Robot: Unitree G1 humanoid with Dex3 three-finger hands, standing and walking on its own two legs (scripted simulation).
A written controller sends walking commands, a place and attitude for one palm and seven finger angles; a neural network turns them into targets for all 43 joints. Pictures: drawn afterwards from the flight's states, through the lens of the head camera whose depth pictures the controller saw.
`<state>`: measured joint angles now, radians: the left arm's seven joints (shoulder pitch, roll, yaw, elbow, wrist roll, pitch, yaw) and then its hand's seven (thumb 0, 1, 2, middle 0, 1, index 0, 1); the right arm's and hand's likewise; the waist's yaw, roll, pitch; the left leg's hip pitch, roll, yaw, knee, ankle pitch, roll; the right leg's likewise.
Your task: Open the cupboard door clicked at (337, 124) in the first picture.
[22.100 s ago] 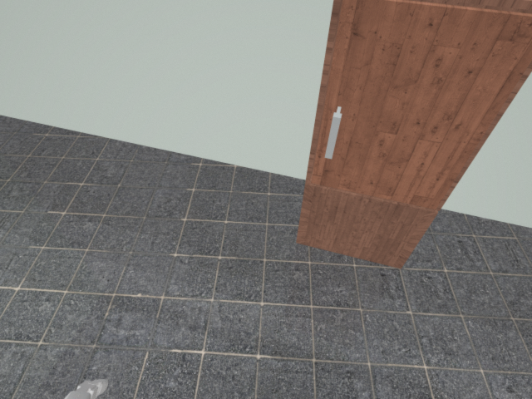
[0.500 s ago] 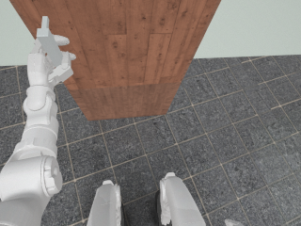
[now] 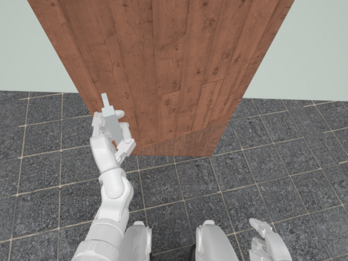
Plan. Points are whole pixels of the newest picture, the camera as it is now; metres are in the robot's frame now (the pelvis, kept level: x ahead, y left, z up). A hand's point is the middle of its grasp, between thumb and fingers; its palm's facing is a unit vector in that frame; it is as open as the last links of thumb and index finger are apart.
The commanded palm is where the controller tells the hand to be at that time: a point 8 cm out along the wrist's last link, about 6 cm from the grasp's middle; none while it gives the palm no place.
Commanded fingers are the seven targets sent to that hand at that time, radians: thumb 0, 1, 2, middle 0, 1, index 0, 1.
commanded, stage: pull the door open along its arc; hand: left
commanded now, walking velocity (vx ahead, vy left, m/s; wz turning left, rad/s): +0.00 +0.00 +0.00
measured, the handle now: (113, 122) +0.42 +0.16 +0.03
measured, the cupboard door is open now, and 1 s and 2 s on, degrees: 21 37 40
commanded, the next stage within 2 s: open thumb and fingers to let go in 0.42 s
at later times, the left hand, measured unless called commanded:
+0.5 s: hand (160, 185) +0.28 +0.04 +0.02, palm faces +0.31 -0.95 -0.02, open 5.8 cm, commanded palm +0.24 +0.08 +0.01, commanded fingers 0.00 0.90 0.90 -0.40 -1.35 -0.40 -1.35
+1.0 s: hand (154, 181) +0.29 +0.05 +0.01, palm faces +0.41 -0.91 -0.01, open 11.8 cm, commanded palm +0.24 +0.09 +0.01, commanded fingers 0.00 -0.50 0.30 -0.28 -1.05 -0.28 -1.05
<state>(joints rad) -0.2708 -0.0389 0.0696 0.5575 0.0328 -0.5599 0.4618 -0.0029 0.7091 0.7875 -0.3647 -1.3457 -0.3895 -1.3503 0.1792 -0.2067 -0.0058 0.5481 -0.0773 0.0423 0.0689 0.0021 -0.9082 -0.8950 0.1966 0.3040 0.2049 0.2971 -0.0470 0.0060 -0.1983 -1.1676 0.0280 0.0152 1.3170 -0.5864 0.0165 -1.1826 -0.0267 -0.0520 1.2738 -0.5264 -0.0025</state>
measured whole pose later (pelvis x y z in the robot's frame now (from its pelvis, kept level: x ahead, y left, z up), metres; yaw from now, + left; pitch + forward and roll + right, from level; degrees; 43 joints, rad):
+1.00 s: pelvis +0.00 -0.03 +0.00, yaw +3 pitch +22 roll +0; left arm 0.12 -0.10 -0.20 0.26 0.12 -0.44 0.58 0.01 -0.17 0.44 -0.32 -1.23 -0.34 -1.23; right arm 0.16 -0.18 0.00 0.60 -0.09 -0.11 0.01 0.01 -0.91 -0.90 0.20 0.30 0.21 0.30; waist -0.01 0.02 -0.21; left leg -1.12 0.02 -0.04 1.32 -0.58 -0.04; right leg -1.13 -0.04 -0.11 1.31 -0.56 -0.06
